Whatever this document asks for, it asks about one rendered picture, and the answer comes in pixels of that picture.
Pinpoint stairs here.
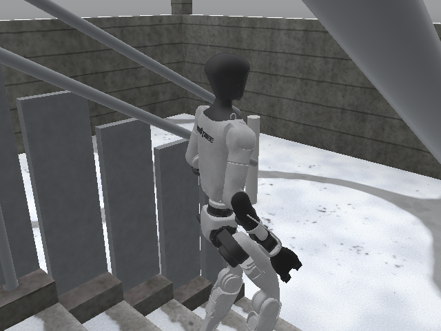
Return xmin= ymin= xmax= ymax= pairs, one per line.
xmin=4 ymin=296 xmax=302 ymax=331

